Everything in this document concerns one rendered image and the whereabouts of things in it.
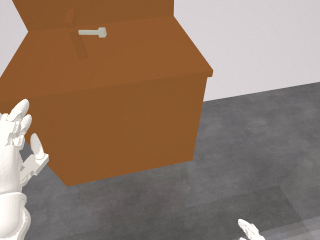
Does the left robot forearm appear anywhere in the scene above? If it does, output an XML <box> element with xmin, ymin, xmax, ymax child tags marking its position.
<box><xmin>0</xmin><ymin>192</ymin><xmax>31</xmax><ymax>240</ymax></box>

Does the counter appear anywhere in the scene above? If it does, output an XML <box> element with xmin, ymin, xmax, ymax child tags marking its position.
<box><xmin>0</xmin><ymin>0</ymin><xmax>214</xmax><ymax>187</ymax></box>

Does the robot right hand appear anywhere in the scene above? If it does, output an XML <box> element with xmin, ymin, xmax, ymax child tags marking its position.
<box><xmin>238</xmin><ymin>219</ymin><xmax>265</xmax><ymax>240</ymax></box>

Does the robot left hand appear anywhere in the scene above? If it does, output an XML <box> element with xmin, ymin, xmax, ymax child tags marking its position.
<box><xmin>0</xmin><ymin>99</ymin><xmax>49</xmax><ymax>195</ymax></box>

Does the tap lever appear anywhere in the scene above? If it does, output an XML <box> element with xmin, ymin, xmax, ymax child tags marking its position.
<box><xmin>78</xmin><ymin>27</ymin><xmax>107</xmax><ymax>38</ymax></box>

